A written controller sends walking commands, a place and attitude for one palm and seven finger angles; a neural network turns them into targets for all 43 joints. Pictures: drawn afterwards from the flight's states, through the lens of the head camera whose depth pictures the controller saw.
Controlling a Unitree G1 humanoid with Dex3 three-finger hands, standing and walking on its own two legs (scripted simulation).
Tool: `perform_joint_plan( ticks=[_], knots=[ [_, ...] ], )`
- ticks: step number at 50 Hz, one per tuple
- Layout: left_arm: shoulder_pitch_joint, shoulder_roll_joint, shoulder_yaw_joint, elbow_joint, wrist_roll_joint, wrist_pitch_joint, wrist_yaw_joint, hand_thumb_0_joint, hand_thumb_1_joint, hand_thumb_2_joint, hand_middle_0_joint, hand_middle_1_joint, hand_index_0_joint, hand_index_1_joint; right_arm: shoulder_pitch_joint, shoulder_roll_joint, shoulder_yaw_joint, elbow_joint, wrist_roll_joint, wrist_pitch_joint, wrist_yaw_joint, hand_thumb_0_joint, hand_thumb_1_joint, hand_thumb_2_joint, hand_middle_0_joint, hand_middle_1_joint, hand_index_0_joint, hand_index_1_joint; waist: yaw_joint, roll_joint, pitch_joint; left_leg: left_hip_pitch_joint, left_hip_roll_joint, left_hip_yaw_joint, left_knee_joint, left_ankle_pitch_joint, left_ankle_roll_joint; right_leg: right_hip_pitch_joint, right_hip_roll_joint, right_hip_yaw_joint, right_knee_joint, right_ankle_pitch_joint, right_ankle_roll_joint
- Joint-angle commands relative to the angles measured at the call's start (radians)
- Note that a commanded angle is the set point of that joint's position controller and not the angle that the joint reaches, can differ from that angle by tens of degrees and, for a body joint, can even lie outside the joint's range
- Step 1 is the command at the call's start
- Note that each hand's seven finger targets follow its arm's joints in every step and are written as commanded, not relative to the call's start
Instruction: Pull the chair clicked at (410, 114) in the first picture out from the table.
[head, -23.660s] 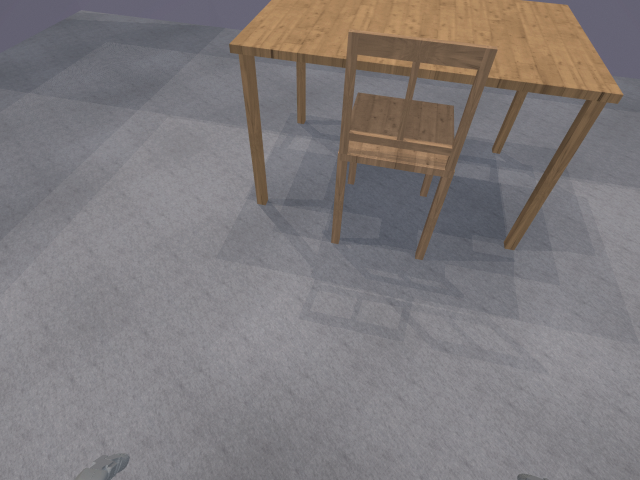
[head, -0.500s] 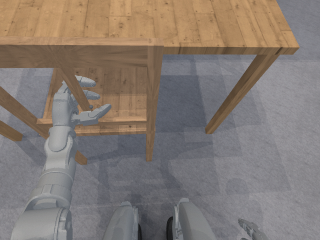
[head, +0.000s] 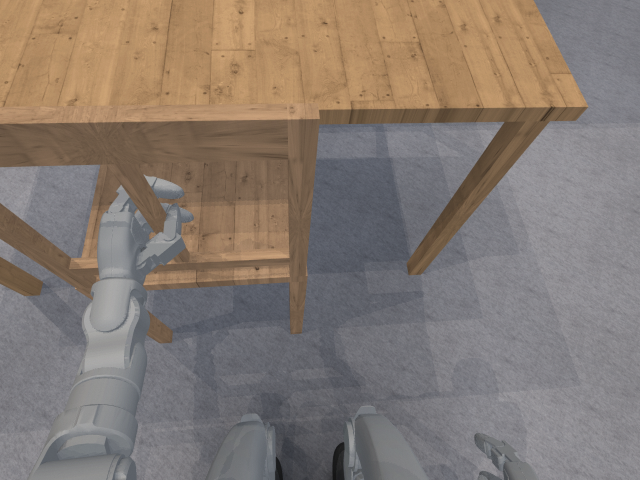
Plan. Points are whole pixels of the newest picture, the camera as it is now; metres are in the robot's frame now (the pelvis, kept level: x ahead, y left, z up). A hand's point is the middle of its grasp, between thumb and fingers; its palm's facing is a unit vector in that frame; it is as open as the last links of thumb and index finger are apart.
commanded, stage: hook a spindle and tug to test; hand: left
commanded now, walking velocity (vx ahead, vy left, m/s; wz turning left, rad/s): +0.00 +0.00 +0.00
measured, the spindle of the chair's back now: (157, 218) +0.43 +0.20 +0.00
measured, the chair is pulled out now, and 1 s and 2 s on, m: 0.01 0.04 0.24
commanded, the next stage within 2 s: step backward, pulling the chair out in 0.30 s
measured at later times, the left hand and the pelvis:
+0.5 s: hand (173, 246) +0.39 +0.17 +0.01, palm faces +0.05 -0.99 -0.15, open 5.2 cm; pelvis +0.02 +0.00 +0.03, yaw +1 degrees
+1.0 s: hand (181, 256) +0.37 +0.16 +0.02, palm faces +0.06 -0.99 -0.14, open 5.0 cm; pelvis +0.02 +0.01 +0.10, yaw -1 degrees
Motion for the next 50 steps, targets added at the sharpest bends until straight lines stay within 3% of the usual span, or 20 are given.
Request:
perform_joint_plan(
  ticks=[1,6,11,18,19,20,21,22,23,24,25,26,28,30,32,36,40,42,45,50],
  knots=[
    [-0.106,0.111,0.004,-0.246,-0.012,-0.088,-0.019,0.000,0.900,0.900,-0.500,-1.450,-0.500,-1.450,0.075,-0.150,-0.067,-0.091,0.005,-0.035,-0.005,0.000,-0.900,-0.900,0.200,0.300,0.200,0.300,0.033,0.050,-0.444,0.309,0.003,-0.079,-0.133,0.560,-0.044,0.312,-0.002,0.039,-0.095,0.447,0.002],
    [-0.010,0.093,-0.001,-0.299,-0.021,-0.078,-0.019,0.000,0.900,0.900,-0.500,-1.450,-0.500,-1.450,0.076,-0.146,-0.072,-0.101,0.004,-0.039,-0.001,0.000,-0.900,-0.900,0.200,0.300,0.200,0.300,0.050,0.072,-0.466,0.351,0.008,-0.080,-0.129,0.649,-0.051,0.321,-0.003,0.036,-0.089,0.491,0.003],
    [0.044,0.082,-0.008,-0.317,-0.024,-0.063,-0.022,0.000,0.900,0.900,-0.500,-1.450,-0.500,-1.450,0.071,-0.144,-0.073,-0.107,0.006,-0.040,-0.001,0.000,-0.900,-0.900,0.200,0.300,0.200,0.300,0.046,0.029,-0.449,0.320,0.008,-0.078,-0.125,0.653,-0.046,0.342,-0.005,0.036,-0.085,0.525,0.006],
    [0.065,0.078,-0.018,-0.389,-0.020,-0.058,-0.015,0.000,0.900,0.900,-0.500,-1.450,-0.500,-1.450,0.071,-0.141,-0.077,-0.112,0.005,-0.044,-0.003,0.000,-0.900,-0.900,0.200,0.300,0.200,0.300,0.051,0.061,-0.477,0.375,0.015,-0.086,-0.115,0.734,-0.055,0.319,-0.007,0.033,-0.074,0.545,0.006],
    [0.068,0.068,-0.027,-0.394,-0.019,-0.058,-0.013,0.000,0.900,0.900,-0.500,-1.450,-0.500,-1.450,0.068,-0.140,-0.076,-0.114,0.003,-0.044,-0.003,0.000,-0.900,-0.900,0.200,0.300,0.200,0.300,0.051,0.053,-0.478,0.373,0.014,-0.089,-0.117,0.728,-0.056,0.323,-0.007,0.031,-0.071,0.541,0.006],
    [0.043,0.004,-0.094,-0.412,-0.019,-0.055,-0.013,0.000,0.900,0.900,-0.500,-1.450,-0.500,-1.450,0.063,-0.133,-0.074,-0.116,0.004,-0.046,-0.002,0.000,-0.900,-0.900,0.200,0.300,0.200,0.300,0.034,0.058,-0.473,0.383,0.013,-0.087,-0.115,0.718,-0.052,0.311,-0.008,0.028,-0.079,0.535,0.008],
    [-0.293,0.362,0.035,-0.588,0.103,0.050,0.097,0.000,0.900,0.900,-0.500,-1.450,-0.500,-1.450,0.105,-0.134,-0.065,-0.162,0.048,0.023,-0.048,0.000,-0.900,-0.900,0.200,0.300,0.200,0.300,0.049,0.084,-0.707,0.671,0.013,-0.052,-0.310,0.593,-0.032,0.722,-0.082,0.140,-0.274,0.610,-0.010],
    [-0.302,0.321,0.013,-0.588,0.112,0.115,0.149,0.000,0.900,0.900,-0.500,-1.450,-0.500,-1.450,0.132,-0.121,-0.066,-0.189,0.045,0.036,-0.084,0.000,-0.900,-0.900,0.200,0.300,0.200,0.300,0.034,0.136,-0.650,0.682,-0.002,-0.051,-0.343,0.605,-0.029,0.761,-0.087,0.131,-0.321,0.711,-0.008],
    [-0.229,0.260,-0.018,-0.541,0.109,0.157,0.172,0.000,0.900,0.900,-0.500,-1.450,-0.500,-1.450,0.131,-0.127,-0.067,-0.179,0.049,0.036,-0.101,0.000,-0.900,-0.900,0.200,0.300,0.200,0.300,0.028,0.100,-0.583,0.681,0.005,-0.062,-0.368,0.627,-0.032,0.740,-0.095,0.120,-0.328,0.772,-0.004],
    [-0.151,0.205,-0.044,-0.456,0.118,0.198,0.184,0.000,0.900,0.900,-0.500,-1.450,-0.500,-1.450,0.098,-0.118,-0.058,-0.171,0.053,0.045,-0.114,0.000,-0.900,-0.900,0.200,0.300,0.200,0.300,0.027,0.132,-0.533,0.677,0.016,-0.069,-0.390,0.674,-0.030,0.693,-0.100,0.119,-0.329,0.792,0.000],
    [-0.074,0.146,-0.093,-0.320,0.129,0.242,0.180,0.000,0.900,0.900,-0.500,-1.450,-0.500,-1.450,0.071,-0.117,-0.049,-0.150,0.056,0.060,-0.119,0.000,-0.900,-0.900,0.200,0.300,0.200,0.300,0.026,0.117,-0.381,0.619,0.042,-0.116,-0.468,0.559,-0.042,0.619,-0.100,0.100,-0.363,0.594,0.001],
    [-0.076,0.111,-0.128,-0.265,0.129,0.266,0.186,0.000,0.900,0.900,-0.500,-1.450,-0.500,-1.450,0.071,-0.119,-0.046,-0.135,0.063,0.070,-0.131,0.000,-0.900,-0.900,0.200,0.300,0.200,0.300,0.024,0.068,-0.308,0.607,0.055,-0.119,-0.482,0.573,-0.021,0.637,-0.096,0.098,-0.383,0.611,0.011],
    [-0.166,0.118,-0.132,-0.191,0.137,0.277,0.204,0.000,0.900,0.900,-0.500,-1.450,-0.500,-1.450,0.110,-0.130,-0.044,-0.098,0.060,0.080,-0.148,0.000,-0.900,-0.900,0.200,0.300,0.200,0.300,0.012,-0.005,-0.322,0.680,0.072,-0.112,-0.488,0.756,-0.016,0.712,-0.113,0.104,-0.415,0.825,0.022],
    [-0.214,0.113,-0.143,-0.113,0.143,0.276,0.210,0.000,0.900,0.900,-0.500,-1.450,-0.500,-1.450,0.122,-0.134,-0.043,-0.073,0.055,0.083,-0.156,0.000,-0.900,-0.900,0.200,0.300,0.200,0.300,0.010,-0.006,-0.313,0.735,0.090,-0.100,-0.514,0.875,-0.019,0.763,-0.129,0.113,-0.449,0.955,0.036],
    [-0.258,0.123,-0.141,-0.054,0.143,0.263,0.205,0.000,0.900,0.900,-0.500,-1.450,-0.500,-1.450,0.116,-0.142,-0.047,-0.064,0.052,0.083,-0.160,0.000,-0.900,-0.900,0.200,0.300,0.200,0.300,0.017,0.050,-0.286,0.776,0.112,-0.117,-0.556,0.937,-0.025,0.770,-0.136,0.112,-0.477,0.911,0.032],
    [-0.227,0.080,-0.171,0.058,0.142,0.244,0.191,0.000,0.900,0.900,-0.500,-1.450,-0.500,-1.450,0.072,-0.136,-0.049,-0.054,0.045,0.090,-0.147,0.000,-0.900,-0.900,0.200,0.300,0.200,0.300,0.044,0.190,-0.201,0.865,0.175,-0.187,-0.646,0.953,-0.007,0.733,-0.095,0.093,-0.516,0.472,0.017],
    [-0.216,0.068,-0.173,0.051,0.150,0.221,0.182,0.000,0.900,0.900,-0.500,-1.450,-0.500,-1.450,0.083,-0.127,-0.053,-0.042,0.020,0.080,-0.130,0.000,-0.900,-0.900,0.200,0.300,0.200,0.300,0.048,0.263,-0.204,1.096,0.207,-0.210,-0.645,1.382,-0.034,0.655,-0.070,0.083,-0.532,0.405,0.014],
    [-0.200,0.079,-0.154,0.048,0.152,0.216,0.176,0.000,0.900,0.900,-0.500,-1.450,-0.500,-1.450,0.084,-0.124,-0.059,-0.034,0.008,0.078,-0.116,0.000,-0.900,-0.900,0.200,0.300,0.200,0.300,0.052,0.261,-0.225,1.186,0.222,-0.207,-0.631,1.493,-0.048,0.628,-0.061,0.076,-0.544,0.370,0.015],
    [-0.153,0.077,-0.142,0.033,0.149,0.206,0.171,0.000,0.900,0.900,-0.500,-1.450,-0.500,-1.450,0.064,-0.124,-0.061,-0.046,0.008,0.077,-0.106,0.000,-0.900,-0.900,0.200,0.300,0.200,0.300,0.059,0.209,-0.227,1.146,0.226,-0.180,-0.632,1.393,-0.048,0.709,-0.070,0.085,-0.593,0.449,0.005],
    [-0.145,0.098,-0.127,0.028,0.149,0.194,0.181,0.000,0.900,0.900,-0.500,-1.450,-0.500,-1.450,0.074,-0.133,-0.065,-0.043,0.020,0.072,-0.122,0.000,-0.900,-0.900,0.200,0.300,0.200,0.300,0.044,0.097,-0.259,1.021,0.201,-0.135,-0.628,1.187,-0.050,0.871,-0.124,0.136,-0.623,0.845,-0.020]
  ],
)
